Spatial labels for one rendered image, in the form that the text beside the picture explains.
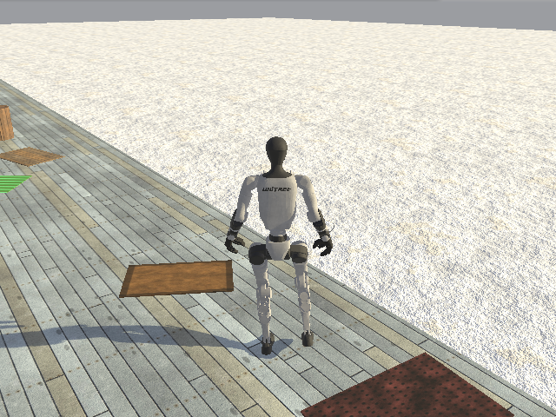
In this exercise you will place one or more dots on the robot right forearm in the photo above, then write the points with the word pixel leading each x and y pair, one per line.
pixel 322 228

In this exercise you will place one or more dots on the robot left hand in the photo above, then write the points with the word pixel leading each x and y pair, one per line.
pixel 237 240

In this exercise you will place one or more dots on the robot left upper arm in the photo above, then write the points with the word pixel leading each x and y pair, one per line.
pixel 245 195

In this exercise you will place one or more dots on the robot left thigh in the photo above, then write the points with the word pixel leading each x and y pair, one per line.
pixel 257 258

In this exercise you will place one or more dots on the robot right foot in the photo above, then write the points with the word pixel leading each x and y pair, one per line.
pixel 307 339

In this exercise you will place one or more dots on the robot right upper arm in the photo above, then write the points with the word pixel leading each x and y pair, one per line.
pixel 303 182

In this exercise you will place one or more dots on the robot left forearm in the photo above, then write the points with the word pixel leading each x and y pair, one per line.
pixel 234 228

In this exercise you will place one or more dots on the robot right hand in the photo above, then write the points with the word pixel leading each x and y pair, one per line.
pixel 321 243

